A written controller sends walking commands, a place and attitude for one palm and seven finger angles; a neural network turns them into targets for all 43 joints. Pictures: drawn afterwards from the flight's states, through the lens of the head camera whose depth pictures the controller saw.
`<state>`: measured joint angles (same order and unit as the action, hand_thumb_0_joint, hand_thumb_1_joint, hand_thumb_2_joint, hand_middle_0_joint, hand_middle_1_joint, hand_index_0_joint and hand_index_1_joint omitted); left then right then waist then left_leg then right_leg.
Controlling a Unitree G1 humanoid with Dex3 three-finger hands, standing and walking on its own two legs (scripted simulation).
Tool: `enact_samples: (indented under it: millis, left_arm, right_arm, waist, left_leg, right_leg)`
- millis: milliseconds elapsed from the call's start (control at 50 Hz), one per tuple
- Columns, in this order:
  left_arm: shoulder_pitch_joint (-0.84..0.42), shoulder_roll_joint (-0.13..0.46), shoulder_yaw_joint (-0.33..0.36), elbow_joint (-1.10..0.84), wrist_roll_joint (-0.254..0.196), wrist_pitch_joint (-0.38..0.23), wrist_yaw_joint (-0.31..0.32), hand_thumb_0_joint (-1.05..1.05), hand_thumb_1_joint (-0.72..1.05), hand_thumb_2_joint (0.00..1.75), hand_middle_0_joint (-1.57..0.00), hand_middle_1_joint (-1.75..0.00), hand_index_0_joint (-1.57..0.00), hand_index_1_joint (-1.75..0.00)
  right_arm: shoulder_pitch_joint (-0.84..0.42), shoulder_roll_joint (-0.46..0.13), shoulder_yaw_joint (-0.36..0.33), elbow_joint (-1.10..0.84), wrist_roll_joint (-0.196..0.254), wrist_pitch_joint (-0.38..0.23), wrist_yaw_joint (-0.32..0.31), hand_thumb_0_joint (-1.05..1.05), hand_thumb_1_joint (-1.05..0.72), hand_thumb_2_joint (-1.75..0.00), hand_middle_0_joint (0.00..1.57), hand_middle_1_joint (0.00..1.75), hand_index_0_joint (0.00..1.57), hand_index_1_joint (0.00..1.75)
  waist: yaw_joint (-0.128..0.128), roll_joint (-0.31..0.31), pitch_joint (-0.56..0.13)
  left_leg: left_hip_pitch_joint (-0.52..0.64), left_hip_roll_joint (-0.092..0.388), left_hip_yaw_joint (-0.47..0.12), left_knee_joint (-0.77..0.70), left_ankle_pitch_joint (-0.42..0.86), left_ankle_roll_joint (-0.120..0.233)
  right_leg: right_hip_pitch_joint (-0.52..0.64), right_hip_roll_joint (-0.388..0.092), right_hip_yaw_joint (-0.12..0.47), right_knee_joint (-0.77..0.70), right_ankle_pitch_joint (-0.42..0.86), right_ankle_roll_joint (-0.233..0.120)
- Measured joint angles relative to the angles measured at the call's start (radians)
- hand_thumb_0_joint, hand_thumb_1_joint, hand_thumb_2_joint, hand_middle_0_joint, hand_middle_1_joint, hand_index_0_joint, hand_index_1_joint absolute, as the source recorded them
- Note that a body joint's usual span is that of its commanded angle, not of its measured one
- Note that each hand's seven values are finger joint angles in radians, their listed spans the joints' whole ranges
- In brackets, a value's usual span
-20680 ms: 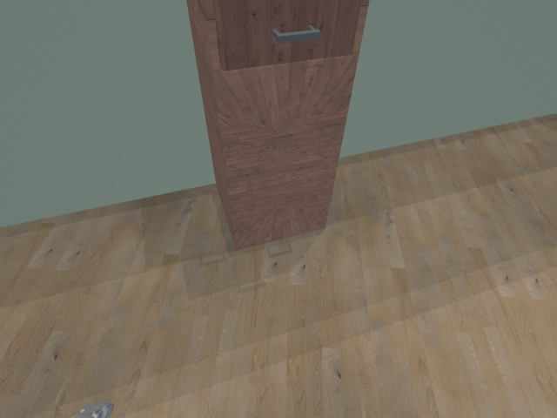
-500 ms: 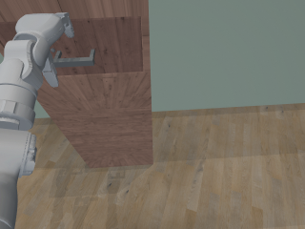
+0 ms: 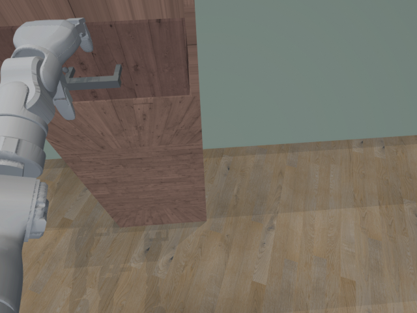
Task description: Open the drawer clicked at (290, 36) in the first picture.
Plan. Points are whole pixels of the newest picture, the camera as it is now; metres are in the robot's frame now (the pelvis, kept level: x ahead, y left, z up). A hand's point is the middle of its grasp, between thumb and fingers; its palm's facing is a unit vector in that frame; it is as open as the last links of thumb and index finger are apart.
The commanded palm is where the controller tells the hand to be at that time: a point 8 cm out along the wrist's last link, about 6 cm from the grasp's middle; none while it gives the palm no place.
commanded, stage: re-aim the fingers above the handle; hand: left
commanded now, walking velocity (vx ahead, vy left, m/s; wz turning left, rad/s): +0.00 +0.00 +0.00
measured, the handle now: (92, 76) +0.55 +0.24 +0.15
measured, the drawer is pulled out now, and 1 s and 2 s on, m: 0.00 0.00 0.00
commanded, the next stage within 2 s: lower the fingers behind the handle in 1.70 s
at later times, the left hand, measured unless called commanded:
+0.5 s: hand (61, 65) +0.50 +0.25 +0.21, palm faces +0.04 +0.01 -1.00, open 13.6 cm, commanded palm +0.47 +0.25 +0.26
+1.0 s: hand (43, 60) +0.50 +0.28 +0.22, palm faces +0.04 +0.03 -1.00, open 13.8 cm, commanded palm +0.47 +0.26 +0.26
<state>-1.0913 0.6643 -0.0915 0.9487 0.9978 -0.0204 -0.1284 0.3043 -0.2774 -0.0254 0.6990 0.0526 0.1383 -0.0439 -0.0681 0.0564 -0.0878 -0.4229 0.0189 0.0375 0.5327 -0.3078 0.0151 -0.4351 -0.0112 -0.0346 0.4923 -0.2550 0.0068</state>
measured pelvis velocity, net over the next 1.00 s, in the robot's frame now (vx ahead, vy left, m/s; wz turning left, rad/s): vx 0.00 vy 0.00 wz -0.01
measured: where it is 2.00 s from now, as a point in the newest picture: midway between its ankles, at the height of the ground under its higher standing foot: outside the picture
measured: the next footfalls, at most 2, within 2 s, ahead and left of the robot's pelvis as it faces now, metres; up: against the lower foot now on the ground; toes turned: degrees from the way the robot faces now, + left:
none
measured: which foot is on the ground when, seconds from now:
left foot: down 0.00-1.00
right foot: down 0.00-1.00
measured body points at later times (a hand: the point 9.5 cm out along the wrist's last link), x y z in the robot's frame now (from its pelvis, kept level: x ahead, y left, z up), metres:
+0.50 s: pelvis +0.00 +0.00 +0.00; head +0.06 -0.02 +0.45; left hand +0.50 +0.25 +0.26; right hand +0.05 -0.27 -0.14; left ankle -0.04 +0.11 -0.73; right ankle -0.02 -0.13 -0.73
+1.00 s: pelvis +0.00 +0.00 +0.00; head +0.06 -0.01 +0.44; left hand +0.49 +0.27 +0.27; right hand +0.04 -0.27 -0.14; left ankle -0.04 +0.11 -0.73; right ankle -0.02 -0.13 -0.73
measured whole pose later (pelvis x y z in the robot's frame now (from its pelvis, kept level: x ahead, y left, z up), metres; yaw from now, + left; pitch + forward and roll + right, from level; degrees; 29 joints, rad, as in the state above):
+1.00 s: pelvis +0.00 +0.00 +0.00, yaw +0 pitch +13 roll -1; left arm -1.14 0.73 -0.05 1.00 1.03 -0.02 -0.10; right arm 0.32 -0.27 -0.02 0.69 0.05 0.13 -0.04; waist -0.07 0.06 -0.09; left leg -0.45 0.02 0.05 0.54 -0.31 0.02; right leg -0.47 -0.01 -0.02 0.50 -0.25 0.01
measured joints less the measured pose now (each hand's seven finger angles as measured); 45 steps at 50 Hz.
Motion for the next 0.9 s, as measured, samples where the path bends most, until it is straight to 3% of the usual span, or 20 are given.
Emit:
enact_samples:
  millis: [80,140,260,320,480,600,660,740,820,900]
  left_arm:
    - [0.006,-0.007,-0.017,0.003,0.002,-0.008,-0.032,0.00,-0.49,0.30,-0.32,-1.20,-0.32,-1.20]
    - [0.018,-0.020,-0.007,-0.014,-0.005,-0.047,-0.042,0.00,-0.49,0.30,-0.32,-1.20,-0.32,-1.20]
    - [0.029,-0.011,0.061,-0.021,0.007,-0.112,0.002,0.00,-0.49,0.30,-0.35,-1.21,-0.32,-1.20]
    - [0.033,-0.012,0.074,-0.016,0.019,-0.114,0.032,0.00,-0.49,0.30,-0.39,-1.24,-0.33,-1.20]
    - [0.035,0.021,0.100,0.008,0.037,-0.015,0.057,0.00,-0.48,0.30,-0.36,-1.22,-0.36,-1.22]
    - [0.043,0.020,-0.011,-0.034,0.008,0.041,-0.025,0.00,-0.49,0.30,-0.33,-1.20,-0.33,-1.21]
    - [0.039,-0.006,-0.051,-0.045,-0.018,0.012,-0.074,0.00,-0.49,0.30,-0.33,-1.20,-0.33,-1.20]
    - [0.048,-0.010,-0.016,-0.049,-0.024,-0.076,-0.088,0.00,-0.49,0.30,-0.32,-1.20,-0.32,-1.20]
    - [0.039,0.010,0.033,-0.061,0.000,-0.137,-0.032,0.00,-0.49,0.30,-0.33,-1.20,-0.32,-1.20]
    - [-0.001,0.036,0.076,-0.028,0.019,-0.121,0.038,0.00,-0.49,0.30,-0.33,-1.20,-0.32,-1.20]
  right_arm:
    - [0.002,0.000,0.001,-0.008,0.004,0.002,-0.008,0.01,-0.90,-0.90,0.20,0.30,0.20,0.30]
    - [0.002,0.003,0.002,-0.011,0.002,-0.003,-0.015,0.01,-0.90,-0.90,0.20,0.30,0.20,0.30]
    - [0.003,0.009,0.004,-0.021,-0.009,-0.014,-0.018,0.01,-0.90,-0.90,0.20,0.30,0.20,0.30]
    - [0.007,0.008,0.003,-0.019,-0.012,-0.014,-0.011,0.00,-0.90,-0.90,0.20,0.30,0.20,0.30]
    - [0.004,0.011,0.005,-0.013,-0.006,-0.003,-0.002,0.01,-0.90,-0.90,0.20,0.30,0.20,0.30]
    - [0.011,0.003,0.002,-0.009,0.012,0.005,-0.007,0.01,-0.90,-0.90,0.20,0.30,0.20,0.30]
    - [-0.004,-0.002,0.005,-0.005,0.016,0.000,-0.017,0.01,-0.90,-0.90,0.20,0.30,0.20,0.30]
    - [-0.034,-0.006,0.008,-0.019,0.009,-0.018,-0.033,0.01,-0.90,-0.90,0.20,0.30,0.20,0.30]
    - [-0.036,-0.005,0.001,-0.038,-0.007,-0.041,-0.031,0.00,-0.90,-0.90,0.20,0.30,0.20,0.30]
    - [-0.020,0.000,-0.001,-0.030,-0.014,-0.039,-0.014,0.00,-0.90,-0.90,0.20,0.30,0.20,0.30]
  waist:
    - [-0.005,0.002,0.005]
    - [-0.009,-0.002,0.010]
    - [-0.020,-0.005,0.012]
    - [-0.017,0.002,0.006]
    - [-0.011,0.013,-0.004]
    - [0.011,0.006,-0.004]
    - [0.013,-0.005,0.008]
    - [-0.002,-0.017,0.024]
    - [-0.009,-0.018,0.027]
    - [-0.008,-0.011,0.014]
  left_leg:
    - [0.004,0.000,0.003,-0.004,0.001,0.000]
    - [0.004,0.000,0.004,-0.004,0.001,0.001]
    - [-0.012,0.004,0.013,0.003,-0.003,-0.001]
    - [-0.019,0.006,0.016,0.004,-0.004,-0.002]
    - [-0.002,0.009,0.022,-0.010,0.001,-0.003]
    - [0.028,0.003,0.004,-0.017,0.004,-0.003]
    - [0.037,-0.002,-0.009,-0.015,0.006,-0.002]
    - [0.024,-0.004,-0.008,-0.005,0.007,-0.001]
    - [-0.008,-0.003,-0.002,0.009,0.006,0.000]
    - [-0.032,-0.002,0.003,0.015,0.004,0.001]
  right_leg:
    - [0.001,0.000,0.003,0.000,0.000,0.000]
    - [0.000,0.000,0.005,0.003,-0.002,0.000]
    - [-0.021,0.004,0.013,0.011,-0.003,-0.001]
    - [-0.029,0.006,0.016,0.010,-0.001,-0.001]
    - [-0.016,0.010,0.023,0.000,0.004,-0.001]
    - [0.024,0.004,0.004,-0.010,0.002,-0.002]
    - [0.039,-0.001,-0.008,-0.010,0.000,-0.002]
    - [0.026,-0.003,-0.007,0.000,0.001,-0.002]
    - [-0.009,-0.003,-0.001,0.012,0.004,0.000]
    - [-0.034,-0.002,0.005,0.017,0.004,0.002]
